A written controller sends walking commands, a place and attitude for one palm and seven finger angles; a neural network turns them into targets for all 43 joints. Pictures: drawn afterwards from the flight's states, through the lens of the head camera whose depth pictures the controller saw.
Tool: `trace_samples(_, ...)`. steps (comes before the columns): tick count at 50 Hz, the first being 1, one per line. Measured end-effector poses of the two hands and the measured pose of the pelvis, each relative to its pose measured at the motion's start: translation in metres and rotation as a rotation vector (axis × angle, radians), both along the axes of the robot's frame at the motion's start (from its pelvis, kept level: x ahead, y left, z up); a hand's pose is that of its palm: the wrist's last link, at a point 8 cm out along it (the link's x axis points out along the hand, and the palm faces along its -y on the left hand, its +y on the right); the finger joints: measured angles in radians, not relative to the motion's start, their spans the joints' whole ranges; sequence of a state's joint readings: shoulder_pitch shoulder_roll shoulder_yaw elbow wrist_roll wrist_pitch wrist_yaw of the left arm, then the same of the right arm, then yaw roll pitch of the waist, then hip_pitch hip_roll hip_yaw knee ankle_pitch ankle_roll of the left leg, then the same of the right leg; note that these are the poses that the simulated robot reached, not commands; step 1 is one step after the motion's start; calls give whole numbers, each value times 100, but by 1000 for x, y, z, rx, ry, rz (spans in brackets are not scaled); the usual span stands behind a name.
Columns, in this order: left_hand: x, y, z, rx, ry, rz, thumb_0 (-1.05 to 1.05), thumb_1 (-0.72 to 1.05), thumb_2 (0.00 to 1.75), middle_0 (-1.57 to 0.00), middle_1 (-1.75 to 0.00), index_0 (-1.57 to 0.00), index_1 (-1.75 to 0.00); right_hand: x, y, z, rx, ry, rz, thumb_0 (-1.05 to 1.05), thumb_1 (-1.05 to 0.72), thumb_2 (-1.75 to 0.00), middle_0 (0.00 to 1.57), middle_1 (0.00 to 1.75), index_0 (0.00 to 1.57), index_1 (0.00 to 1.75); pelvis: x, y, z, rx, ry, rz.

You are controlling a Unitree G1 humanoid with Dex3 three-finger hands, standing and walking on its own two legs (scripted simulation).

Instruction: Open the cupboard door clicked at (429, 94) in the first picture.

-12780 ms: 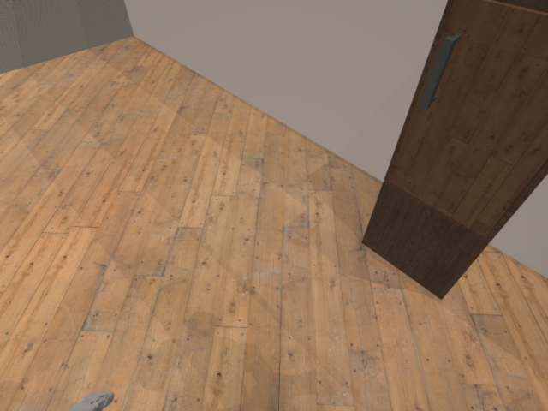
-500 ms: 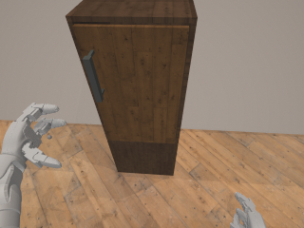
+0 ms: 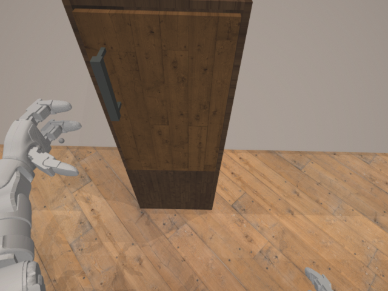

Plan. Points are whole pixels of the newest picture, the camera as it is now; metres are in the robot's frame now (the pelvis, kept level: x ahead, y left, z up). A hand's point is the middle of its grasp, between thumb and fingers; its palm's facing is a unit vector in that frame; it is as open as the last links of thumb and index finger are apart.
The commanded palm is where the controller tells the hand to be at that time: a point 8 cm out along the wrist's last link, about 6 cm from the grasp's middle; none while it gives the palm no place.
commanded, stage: move the hooked fingers beside the handle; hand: left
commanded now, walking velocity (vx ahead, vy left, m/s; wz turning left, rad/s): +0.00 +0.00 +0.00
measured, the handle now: (109, 86) +0.56 +0.23 +0.10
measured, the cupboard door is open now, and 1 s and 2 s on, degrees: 0 0 0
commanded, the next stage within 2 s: none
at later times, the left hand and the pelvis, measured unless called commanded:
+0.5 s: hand (69, 118) +0.43 +0.27 +0.12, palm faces +0.01 -1.00 +0.00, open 13.9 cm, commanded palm +0.41 +0.33 +0.12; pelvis +0.00 +0.01 +0.00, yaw +0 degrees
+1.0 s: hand (79, 97) +0.50 +0.28 +0.12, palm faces +0.01 -1.00 +0.01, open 13.9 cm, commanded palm +0.49 +0.34 +0.11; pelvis +0.00 +0.01 -0.02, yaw -1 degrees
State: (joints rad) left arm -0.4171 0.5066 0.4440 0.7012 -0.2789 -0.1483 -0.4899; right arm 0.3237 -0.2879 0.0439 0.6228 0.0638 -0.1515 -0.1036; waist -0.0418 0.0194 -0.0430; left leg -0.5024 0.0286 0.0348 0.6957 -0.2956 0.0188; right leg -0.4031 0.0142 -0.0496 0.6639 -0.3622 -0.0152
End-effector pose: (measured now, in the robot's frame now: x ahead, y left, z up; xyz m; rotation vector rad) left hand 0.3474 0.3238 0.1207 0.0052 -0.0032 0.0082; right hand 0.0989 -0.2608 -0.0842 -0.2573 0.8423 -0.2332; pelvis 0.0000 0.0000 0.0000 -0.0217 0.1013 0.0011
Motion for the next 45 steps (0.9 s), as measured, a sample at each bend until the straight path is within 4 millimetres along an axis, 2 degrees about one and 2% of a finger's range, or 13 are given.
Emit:
trace_samples(6,12,0,2,8,-11,-6,-1,-50,30,-30,-120,-30,-120,-8,9,-2,9,38,-15,2,-90,-90,20,30,20,30,5,8,0,-4,9,-2)
trace_samples(14,25,3,-3,-15,17,12,-1,-50,30,-30,-120,-31,-120,-4,19,-4,16,59,-3,2,-90,-90,21,30,20,30,6,13,0,-6,18,2)
trace_samples(23,50,4,3,1,-5,13,-2,-50,30,-30,-120,-30,-120,-12,13,-8,-8,118,1,1,-90,-90,21,30,21,30,3,12,-3,-12,47,10)
trace_samples(29,68,3,0,-26,29,4,-1,-50,30,-30,-120,-31,-120,-31,3,-12,-22,181,-39,1,-90,-90,21,30,21,30,3,9,-6,-13,68,4)
trace_samples(45,114,8,-1,-12,43,-3,-1,-50,30,-30,-120,-30,-120,-103,-14,-17,-58,416,-167,1,-90,-90,21,30,20,30,3,4,-14,-24,150,-10)
